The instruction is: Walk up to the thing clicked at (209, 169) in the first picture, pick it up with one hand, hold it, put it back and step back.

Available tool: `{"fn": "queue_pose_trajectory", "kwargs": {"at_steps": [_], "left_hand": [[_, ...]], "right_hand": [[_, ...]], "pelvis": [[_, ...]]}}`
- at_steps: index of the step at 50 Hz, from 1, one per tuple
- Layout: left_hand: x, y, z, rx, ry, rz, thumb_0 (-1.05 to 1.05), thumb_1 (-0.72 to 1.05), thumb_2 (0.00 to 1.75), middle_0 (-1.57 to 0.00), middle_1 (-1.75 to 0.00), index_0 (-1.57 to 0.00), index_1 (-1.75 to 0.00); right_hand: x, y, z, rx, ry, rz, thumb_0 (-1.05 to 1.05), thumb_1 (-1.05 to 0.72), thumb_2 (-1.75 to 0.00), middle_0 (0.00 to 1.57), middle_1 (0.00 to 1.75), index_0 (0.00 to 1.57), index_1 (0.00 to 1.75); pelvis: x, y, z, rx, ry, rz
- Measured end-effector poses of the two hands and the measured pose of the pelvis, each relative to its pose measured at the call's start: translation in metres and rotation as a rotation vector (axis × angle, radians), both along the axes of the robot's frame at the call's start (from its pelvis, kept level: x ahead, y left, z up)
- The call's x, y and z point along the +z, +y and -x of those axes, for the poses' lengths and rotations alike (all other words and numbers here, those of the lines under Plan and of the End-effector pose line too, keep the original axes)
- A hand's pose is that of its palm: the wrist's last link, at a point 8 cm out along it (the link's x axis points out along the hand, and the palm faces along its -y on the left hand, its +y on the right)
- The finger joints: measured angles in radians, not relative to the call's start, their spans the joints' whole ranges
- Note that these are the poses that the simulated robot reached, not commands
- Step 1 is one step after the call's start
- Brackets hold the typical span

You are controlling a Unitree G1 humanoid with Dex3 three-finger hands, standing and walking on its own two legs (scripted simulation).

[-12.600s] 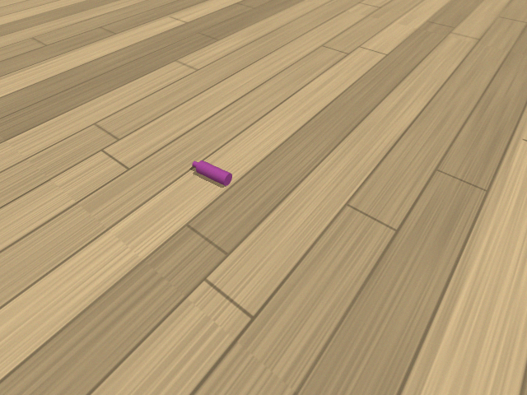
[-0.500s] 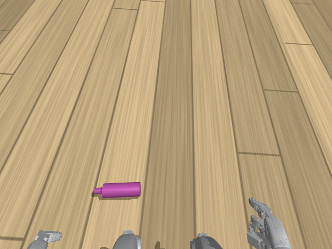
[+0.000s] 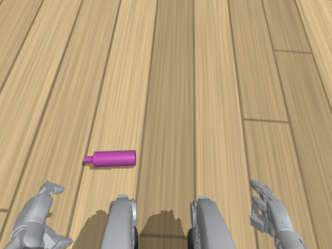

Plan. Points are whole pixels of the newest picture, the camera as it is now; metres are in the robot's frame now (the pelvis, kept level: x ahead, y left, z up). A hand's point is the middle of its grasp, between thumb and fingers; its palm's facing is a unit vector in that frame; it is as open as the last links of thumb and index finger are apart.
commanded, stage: rise first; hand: left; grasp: from above
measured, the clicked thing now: (110, 158) +0.47 +0.24 -0.54
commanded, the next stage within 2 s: none
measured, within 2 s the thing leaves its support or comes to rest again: neither
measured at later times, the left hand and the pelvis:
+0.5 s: hand (81, 179) +0.34 +0.28 -0.31, palm faces -0.48 -0.19 -0.86, open 14.2 cm; pelvis -0.06 +0.00 -0.17, yaw -4 degrees
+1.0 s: hand (89, 169) +0.38 +0.28 -0.37, palm faces -0.46 +0.00 -0.89, open 14.3 cm; pelvis -0.06 +0.00 -0.23, yaw -6 degrees
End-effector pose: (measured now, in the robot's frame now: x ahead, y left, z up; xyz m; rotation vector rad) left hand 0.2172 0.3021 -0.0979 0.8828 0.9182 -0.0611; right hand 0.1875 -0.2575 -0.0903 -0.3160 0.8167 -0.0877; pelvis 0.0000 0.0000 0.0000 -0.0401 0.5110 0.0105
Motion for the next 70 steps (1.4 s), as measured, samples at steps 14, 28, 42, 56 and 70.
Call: {"fn": "queue_pose_trajectory", "kwargs": {"at_steps": [14,28,42,56,70], "left_hand": [[-0.105,-0.01,-0.086,-0.318,-0.129,-0.226,-0.01,-0.58,1.04,-0.08,-1.05,-0.06,-1.07],[-0.165,-0.015,-0.135,-0.514,-0.18,-0.342,0.0,-0.55,1.04,-0.07,-1.05,-0.06,-1.06],[-0.203,-0.023,-0.162,-0.642,-0.209,-0.4,0.0,-0.55,1.04,-0.07,-0.99,-0.06,-1.0],[-0.225,-0.03,-0.182,-0.698,-0.226,-0.438,0.0,-0.54,1.01,-0.07,-0.99,-0.07,-1.0],[-0.245,-0.036,-0.195,-0.677,-0.225,-0.437,0.0,-0.53,0.99,-0.07,-1.01,-0.08,-1.01]], "right_hand": [[-0.149,-0.014,0.077,-0.037,0.243,-0.013,0.01,-0.91,-0.9,0.2,0.3,0.2,0.3],[-0.205,-0.024,0.179,-0.144,0.485,0.03,0.0,-0.89,-0.89,0.2,0.3,0.2,0.3],[-0.224,-0.025,0.202,-0.154,0.558,0.07,0.0,-0.9,-0.9,0.2,0.3,0.2,0.3],[-0.247,-0.017,0.194,-0.122,0.571,0.058,0.0,-0.91,-0.9,0.2,0.3,0.2,0.3],[-0.253,-0.018,0.201,-0.126,0.617,0.059,0.0,-0.91,-0.9,0.2,0.3,0.2,0.3]], "pelvis": [[-0.115,-0.005,0.043,-0.023,0.079,0.015],[-0.18,-0.003,0.066,-0.042,0.055,0.043],[-0.214,0.001,0.066,-0.052,0.045,0.064],[-0.232,0.001,0.061,-0.063,0.056,0.069],[-0.24,0.0,0.055,-0.07,0.072,0.069]]}}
